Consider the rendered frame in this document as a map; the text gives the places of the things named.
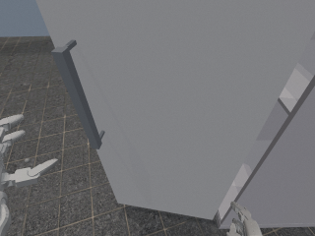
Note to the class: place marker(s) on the robot left hand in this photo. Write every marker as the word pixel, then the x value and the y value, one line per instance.
pixel 24 176

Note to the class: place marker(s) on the robot left forearm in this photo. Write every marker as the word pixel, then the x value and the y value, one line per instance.
pixel 5 216

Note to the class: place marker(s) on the robot right hand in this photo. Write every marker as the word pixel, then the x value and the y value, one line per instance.
pixel 249 227

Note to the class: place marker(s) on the handle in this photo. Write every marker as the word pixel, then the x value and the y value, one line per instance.
pixel 68 72

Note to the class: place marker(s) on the fridge door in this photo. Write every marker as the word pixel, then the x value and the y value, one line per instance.
pixel 181 88

